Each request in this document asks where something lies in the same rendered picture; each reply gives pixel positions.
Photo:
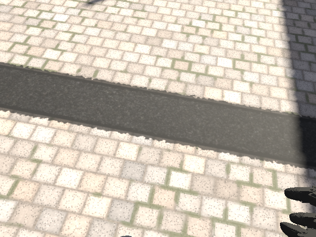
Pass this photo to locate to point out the right robot hand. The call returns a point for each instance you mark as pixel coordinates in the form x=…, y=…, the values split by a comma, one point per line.
x=305, y=195

